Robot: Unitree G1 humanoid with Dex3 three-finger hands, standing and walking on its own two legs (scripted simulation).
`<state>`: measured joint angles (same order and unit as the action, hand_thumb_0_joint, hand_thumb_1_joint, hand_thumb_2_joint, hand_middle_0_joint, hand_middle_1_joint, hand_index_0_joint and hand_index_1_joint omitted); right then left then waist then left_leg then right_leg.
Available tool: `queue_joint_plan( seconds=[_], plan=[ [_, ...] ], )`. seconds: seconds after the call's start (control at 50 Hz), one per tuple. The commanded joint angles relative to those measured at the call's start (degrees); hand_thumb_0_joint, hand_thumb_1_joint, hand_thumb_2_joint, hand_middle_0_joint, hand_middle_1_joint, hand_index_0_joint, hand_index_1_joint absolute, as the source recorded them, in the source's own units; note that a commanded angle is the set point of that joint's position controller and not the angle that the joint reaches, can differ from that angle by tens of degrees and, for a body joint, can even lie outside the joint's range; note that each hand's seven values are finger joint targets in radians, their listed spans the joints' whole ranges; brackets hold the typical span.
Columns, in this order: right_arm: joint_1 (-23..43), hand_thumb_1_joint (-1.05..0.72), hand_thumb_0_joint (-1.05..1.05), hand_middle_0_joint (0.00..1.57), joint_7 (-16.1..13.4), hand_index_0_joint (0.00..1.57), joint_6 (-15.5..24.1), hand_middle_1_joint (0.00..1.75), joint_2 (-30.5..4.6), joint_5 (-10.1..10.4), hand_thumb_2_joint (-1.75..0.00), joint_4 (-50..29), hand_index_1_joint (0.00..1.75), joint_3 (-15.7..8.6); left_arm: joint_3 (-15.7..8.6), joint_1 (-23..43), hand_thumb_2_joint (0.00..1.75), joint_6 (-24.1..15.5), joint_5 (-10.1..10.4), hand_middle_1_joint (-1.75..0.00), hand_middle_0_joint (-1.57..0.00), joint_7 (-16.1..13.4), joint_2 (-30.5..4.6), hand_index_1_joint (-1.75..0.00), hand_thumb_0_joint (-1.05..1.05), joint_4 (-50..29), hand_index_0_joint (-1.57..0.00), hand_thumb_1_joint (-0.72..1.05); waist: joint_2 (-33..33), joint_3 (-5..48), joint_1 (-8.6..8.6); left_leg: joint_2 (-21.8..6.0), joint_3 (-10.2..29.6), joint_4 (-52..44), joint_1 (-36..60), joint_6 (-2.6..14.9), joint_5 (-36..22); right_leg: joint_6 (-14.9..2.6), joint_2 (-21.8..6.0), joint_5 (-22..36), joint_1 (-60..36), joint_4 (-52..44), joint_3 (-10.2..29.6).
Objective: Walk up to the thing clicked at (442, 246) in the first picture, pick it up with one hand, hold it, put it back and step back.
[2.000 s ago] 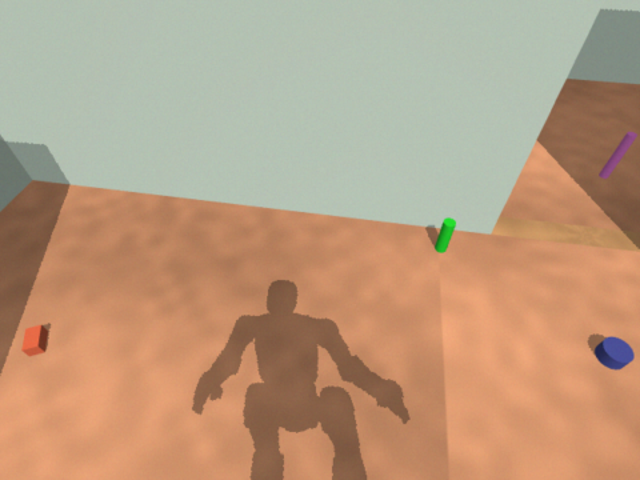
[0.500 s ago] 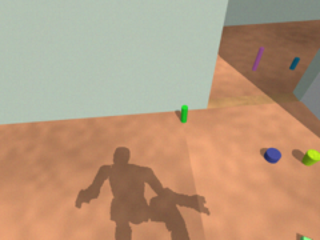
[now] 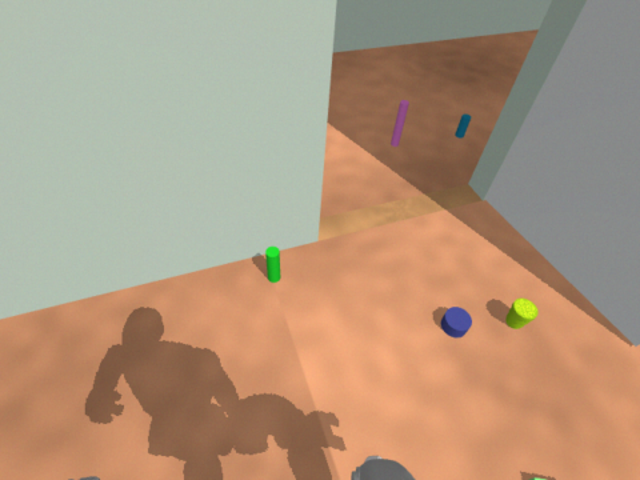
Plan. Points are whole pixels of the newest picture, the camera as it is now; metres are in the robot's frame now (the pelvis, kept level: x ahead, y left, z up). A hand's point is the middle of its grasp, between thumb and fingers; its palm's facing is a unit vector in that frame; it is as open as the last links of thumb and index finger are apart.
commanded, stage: walk up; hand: left
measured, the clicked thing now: (273, 265) +0.91 +0.13 -0.69
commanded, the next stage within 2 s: none
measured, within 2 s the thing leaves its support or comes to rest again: neither
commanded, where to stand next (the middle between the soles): +0.56 -0.04 m, yaw -6 degrees
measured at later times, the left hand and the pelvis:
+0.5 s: hand (157, 396) +0.27 +0.24 -0.14, palm faces -0.10 -0.92 -0.37, open 7.4 cm; pelvis +0.21 -0.03 -0.01, yaw -5 degrees
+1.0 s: hand (208, 267) +0.49 +0.20 -0.12, palm faces -0.13 -0.88 -0.45, open 7.4 cm; pelvis +0.38 -0.07 -0.01, yaw -7 degrees
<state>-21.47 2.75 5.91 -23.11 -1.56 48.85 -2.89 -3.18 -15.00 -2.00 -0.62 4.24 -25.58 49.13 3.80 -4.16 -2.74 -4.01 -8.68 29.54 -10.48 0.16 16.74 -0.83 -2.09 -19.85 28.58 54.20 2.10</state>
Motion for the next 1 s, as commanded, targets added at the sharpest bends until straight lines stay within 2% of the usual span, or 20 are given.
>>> queue_joint_plan(
  seconds=[0.0,0.06,0.1,0.12,0.14,0.16,0.26,0.4,0.48,0.5,0.52,0.56,0.64,0.74,0.84,0.86,0.88,0.9,0.92,0.98],
  plan=[
    [1.11,-0.90,0.00,0.20,-1.30,0.20,1.42,0.30,-17.36,0.40,-0.90,-4.94,0.30,-5.17,-2.89,3.67,0.90,-1.58,0.35,-0.30,-0.20,0.87,-7.76,-0.30,0.00,-6.02,-0.20,0.90,-13.88,0.66,1.02,-12.70,8.61,-11.86,1.75,11.21,-13.51,-0.52,-2.52,4.34,-1.87,-13.36,-1.89],
    [2.02,-0.90,0.00,0.20,-1.31,0.20,0.19,0.30,-17.58,0.62,-0.90,-5.37,0.30,-5.29,-3.27,2.17,0.90,-1.48,0.13,-0.30,-0.20,0.78,-7.71,-0.30,0.00,-4.56,-0.20,0.90,-12.52,3.91,2.06,-11.35,5.99,-6.14,0.58,8.88,-11.99,-1.28,0.89,9.37,-11.55,-19.53,-6.55],
    [1.74,-0.90,0.00,0.20,-1.24,0.20,-0.50,0.30,-15.29,0.95,-0.90,-5.87,0.30,-4.14,-4.46,-4.52,0.90,-1.88,0.16,-0.30,-0.20,0.03,-10.10,-0.30,0.00,-2.17,-0.20,0.90,-4.00,7.16,6.22,-7.97,1.98,8.55,-4.78,6.74,-15.56,-2.11,3.24,11.45,-25.96,-23.94,-7.20],
    [0.06,-0.90,0.00,0.20,-1.28,0.20,-0.66,0.30,-12.28,0.91,-0.90,-6.29,0.30,-2.97,-5.92,-10.31,0.90,-2.25,0.05,-0.30,-0.20,-0.72,-13.17,-0.30,0.00,-0.83,-0.20,0.90,5.01,10.02,9.37,-4.83,0.50,23.13,-12.81,4.74,-10.59,-3.73,1.16,4.86,-35.38,-25.95,-1.28],
    [-1.34,-0.90,0.00,0.20,-1.21,0.20,-0.76,0.30,-8.25,1.28,-0.90,-7.99,0.30,-1.41,-7.25,-13.09,0.90,-2.71,-0.02,-0.30,-0.20,-1.63,-18.44,-0.30,0.00,-2.18,-0.20,0.90,16.41,10.90,9.56,1.87,0.42,37.35,-26.68,2.06,11.57,-10.22,-14.72,-2.79,-40.84,-32.48,25.94],
    [1.61,-0.90,0.00,0.20,-1.74,0.20,-1.30,0.30,-14.16,1.26,-0.90,-7.41,0.30,-3.08,-6.83,-10.67,0.90,-2.66,0.94,-0.30,-0.20,-1.62,-20.02,-0.30,0.00,-3.26,-0.20,0.90,10.04,8.44,9.54,0.72,7.28,42.41,-30.02,1.56,14.75,-17.00,-21.69,-6.72,-34.49,-37.82,39.64],
    [-2.68,-0.90,0.00,0.20,-0.89,0.20,-1.99,0.30,-13.38,0.99,-0.90,-2.42,0.30,-3.35,-4.56,-1.21,0.90,-2.94,1.35,-0.30,-0.20,-2.52,-13.88,-0.30,0.00,-5.02,-0.20,0.90,4.89,-0.05,2.62,-3.83,9.20,30.25,-19.16,1.36,4.33,-12.45,-9.82,9.88,-14.53,-34.51,13.38],
    [4.99,-0.90,0.00,0.20,0.80,0.20,-1.08,0.30,-11.60,0.22,-0.90,-5.14,0.30,-3.91,-4.24,-3.07,0.90,-3.86,0.34,-0.30,-0.20,-2.07,-14.72,-0.30,0.00,-6.64,-0.20,0.90,4.49,1.07,4.52,-1.55,5.68,11.41,-12.67,0.57,-1.09,-12.56,-10.80,1.98,-10.50,-34.92,12.27],
    [-6.11,-0.90,0.00,0.20,-0.02,0.20,0.22,0.30,-14.50,-0.22,-0.90,-1.70,0.30,-5.98,-2.07,-0.54,0.90,-3.60,0.07,-0.30,-0.20,-2.33,-10.55,-0.30,0.00,-7.43,-0.20,0.90,-7.39,5.34,-3.55,1.11,6.21,1.26,12.97,3.05,0.10,-7.12,-4.70,2.07,3.74,-15.08,4.89],
    [-10.28,-0.90,0.00,0.20,-0.54,0.20,0.55,0.30,-18.94,-0.87,-0.90,-1.34,0.30,-7.21,-0.86,-3.03,0.90,-3.83,0.44,-0.30,-0.20,-2.32,-5.84,-0.30,0.00,-7.63,-0.20,0.90,-21.11,7.64,-5.27,-10.49,24.27,-8.00,17.19,6.52,13.28,-3.42,2.44,0.88,9.50,4.04,-0.71],
    [-8.42,-0.90,0.00,0.20,-0.65,0.20,0.62,0.30,-21.02,0.14,-0.90,-3.78,0.30,-7.31,-1.69,-4.30,0.90,-3.51,0.86,-0.30,-0.20,-2.97,-8.51,-0.30,0.00,-6.91,-0.20,0.90,-18.56,5.44,-3.64,-21.51,45.57,-17.94,15.08,11.80,21.53,-2.04,6.40,-9.55,15.60,11.21,0.49],
    [-1.40,-0.90,0.00,0.20,-0.66,0.20,0.12,0.30,-18.65,1.69,-0.90,-5.17,0.30,-6.46,-2.23,-3.42,0.90,-3.20,0.46,-0.30,-0.20,-3.48,-13.40,-0.30,0.00,-4.59,-0.20,0.90,-7.60,-1.19,0.05,-20.40,37.71,-17.13,3.70,14.20,19.36,-2.32,0.82,-5.96,12.91,14.77,5.45],
    [1.99,-0.90,0.00,0.20,-0.83,0.20,0.11,0.30,-15.46,1.15,-0.90,-5.40,0.30,-4.76,-2.48,-7.46,0.90,-3.01,0.69,-0.30,-0.20,-2.12,-10.89,-0.30,0.00,-1.19,-0.20,0.90,-13.29,-0.47,2.26,-12.49,17.49,-14.28,-0.70,12.16,0.51,-0.21,-3.15,-0.34,4.26,0.87,-0.26],
    [1.81,-0.90,0.00,0.20,-0.10,0.20,-0.45,0.30,-16.63,0.93,-0.90,-6.26,0.30,-4.80,-2.97,-2.30,0.90,-2.76,0.23,-0.30,-0.20,-0.93,-9.31,-0.30,0.00,-2.69,-0.20,0.90,-14.62,-1.36,1.47,-11.19,14.23,-14.66,-5.93,12.66,6.66,-0.04,-2.39,4.37,-3.33,-12.55,-4.04],
    [3.55,-0.90,0.00,0.20,0.15,0.20,-2.07,0.30,-13.56,1.26,-0.90,-7.53,0.30,-3.55,-4.13,-8.78,0.90,-3.83,-0.12,-0.30,-0.20,-2.18,-10.20,-0.30,0.00,0.40,-0.20,0.90,-6.77,3.88,5.93,-7.18,9.24,2.14,-12.01,8.52,2.08,-0.64,2.19,8.49,-23.42,-22.76,-6.92],
    [1.90,-0.90,0.00,0.20,0.03,0.20,-2.21,0.30,-10.43,1.31,-0.90,-7.73,0.30,-2.35,-5.15,-12.24,0.90,-4.35,-0.32,-0.30,-0.20,-2.92,-12.78,-0.30,0.00,0.95,-0.20,0.90,2.49,5.77,8.19,-3.81,6.26,14.56,-18.37,6.56,3.80,-2.09,-0.79,1.18,-31.20,-27.08,-0.05],
    [1.32,-0.90,0.00,0.20,0.14,0.20,-2.27,0.30,-6.76,1.43,-0.90,-9.08,0.30,-1.08,-6.42,-15.61,0.90,-5.10,-0.51,-0.30,-0.20,-3.79,-18.59,-0.30,0.00,0.15,-0.20,0.90,15.32,6.33,9.08,3.81,3.34,32.00,-29.16,2.69,13.25,-7.46,-18.05,-9.99,-34.26,-38.23,28.42],
    [3.59,-0.90,0.00,0.20,-0.76,0.20,-3.20,0.30,-12.60,0.84,-0.90,-7.92,0.30,-2.76,-5.88,-13.65,0.90,-4.87,0.33,-0.30,-0.20,-3.68,-19.87,-0.30,0.00,-0.57,-0.20,0.90,7.74,3.35,8.84,2.78,10.73,36.50,-30.81,2.16,16.04,-13.71,-23.75,-11.53,-28.57,-40.71,38.69],
    [3.45,-0.90,0.00,0.20,-1.01,0.20,-3.32,0.30,-14.75,1.18,-0.90,-6.73,0.30,-3.36,-5.46,-10.12,0.90,-4.71,0.96,-0.30,-0.20,-3.79,-18.35,-0.30,0.00,-1.99,-0.20,0.90,1.82,0.83,7.08,0.27,13.99,37.46,-30.92,2.05,13.07,-15.41,-23.26,-8.94,-25.85,-40.02,34.27],
    [-0.25,-0.90,0.00,0.20,-0.67,0.20,-3.48,0.30,-13.09,1.47,-0.90,-3.19,0.30,-3.31,-4.40,-5.73,0.90,-4.85,1.06,-0.30,-0.20,-4.46,-14.83,-0.30,0.00,-2.69,-0.20,0.90,2.54,0.93,4.04,-1.73,14.48,32.70,-26.22,1.56,5.96,-11.75,-15.92,7.11,-21.88,-36.41,16.60]
  ],
)
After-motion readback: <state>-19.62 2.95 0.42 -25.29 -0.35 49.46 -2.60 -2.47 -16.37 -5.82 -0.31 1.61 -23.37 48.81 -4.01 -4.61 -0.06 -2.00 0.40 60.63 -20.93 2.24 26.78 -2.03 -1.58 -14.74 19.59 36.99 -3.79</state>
